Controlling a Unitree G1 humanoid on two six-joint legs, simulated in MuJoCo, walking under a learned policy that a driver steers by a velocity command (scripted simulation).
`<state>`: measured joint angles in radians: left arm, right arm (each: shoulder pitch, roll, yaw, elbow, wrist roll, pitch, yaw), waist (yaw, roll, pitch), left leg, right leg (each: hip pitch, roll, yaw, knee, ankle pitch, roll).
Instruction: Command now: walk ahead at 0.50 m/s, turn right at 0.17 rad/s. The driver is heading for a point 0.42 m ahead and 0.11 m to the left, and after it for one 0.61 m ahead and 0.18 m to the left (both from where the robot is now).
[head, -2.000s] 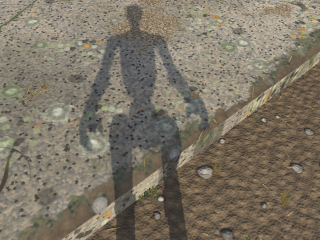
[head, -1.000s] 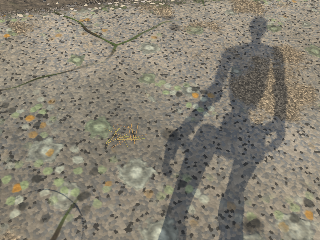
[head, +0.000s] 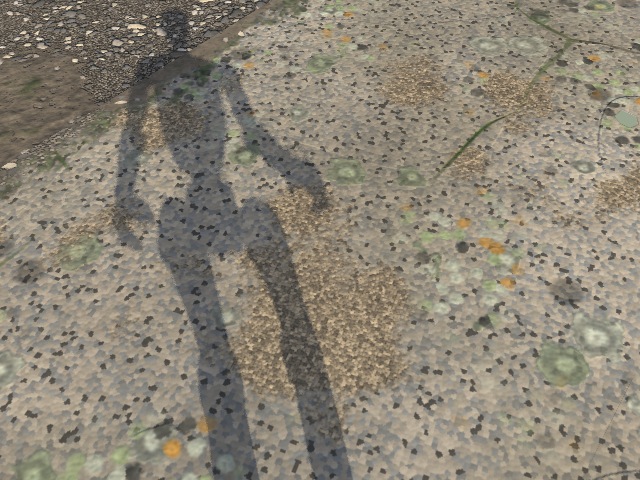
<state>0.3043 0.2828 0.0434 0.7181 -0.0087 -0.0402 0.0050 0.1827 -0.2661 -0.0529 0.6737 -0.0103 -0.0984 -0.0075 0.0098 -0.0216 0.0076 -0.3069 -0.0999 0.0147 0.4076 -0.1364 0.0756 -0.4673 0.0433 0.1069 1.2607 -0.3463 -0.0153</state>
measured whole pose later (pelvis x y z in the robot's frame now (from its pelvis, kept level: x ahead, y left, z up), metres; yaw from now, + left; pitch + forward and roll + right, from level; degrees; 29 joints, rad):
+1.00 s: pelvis +0.37 +0.06 +0.00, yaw +30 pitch +4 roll -2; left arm 0.10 0.30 0.05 0.72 0.01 -0.01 0.03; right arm 0.18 -0.29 -0.06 0.58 -0.01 0.02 -0.01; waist -0.02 -0.01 0.05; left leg -0.45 -0.09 -0.09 0.48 -0.08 0.07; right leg -0.59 -0.01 0.08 1.01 -0.38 0.07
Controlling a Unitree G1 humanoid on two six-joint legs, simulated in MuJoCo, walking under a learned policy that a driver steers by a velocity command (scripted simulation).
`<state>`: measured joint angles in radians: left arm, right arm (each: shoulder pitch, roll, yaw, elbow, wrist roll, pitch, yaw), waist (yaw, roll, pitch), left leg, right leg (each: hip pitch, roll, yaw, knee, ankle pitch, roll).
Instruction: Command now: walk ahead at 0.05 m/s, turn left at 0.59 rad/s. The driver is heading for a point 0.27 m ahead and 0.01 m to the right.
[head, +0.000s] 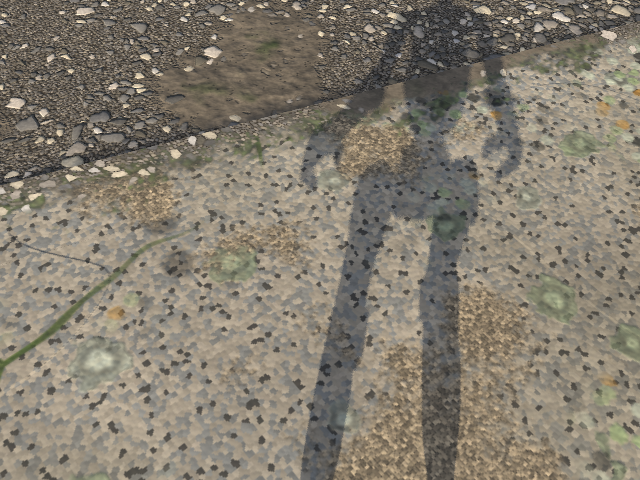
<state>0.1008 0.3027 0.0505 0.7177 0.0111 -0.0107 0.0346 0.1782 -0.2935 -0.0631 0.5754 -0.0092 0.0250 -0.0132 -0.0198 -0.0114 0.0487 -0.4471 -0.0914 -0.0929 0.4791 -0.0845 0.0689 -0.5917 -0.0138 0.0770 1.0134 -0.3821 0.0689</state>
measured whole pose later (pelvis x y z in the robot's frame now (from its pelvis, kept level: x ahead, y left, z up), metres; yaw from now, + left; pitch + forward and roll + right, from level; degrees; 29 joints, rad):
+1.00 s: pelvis +0.02 -0.01 +0.00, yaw +12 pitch -2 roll +0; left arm 0.23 0.24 0.05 0.88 0.01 -0.01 0.03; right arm 0.24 -0.20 -0.03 0.74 -0.02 0.00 -0.02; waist 0.02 0.00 0.03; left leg -0.19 -0.03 -0.05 0.53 -0.32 0.01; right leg -0.24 -0.05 0.03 0.52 -0.25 0.06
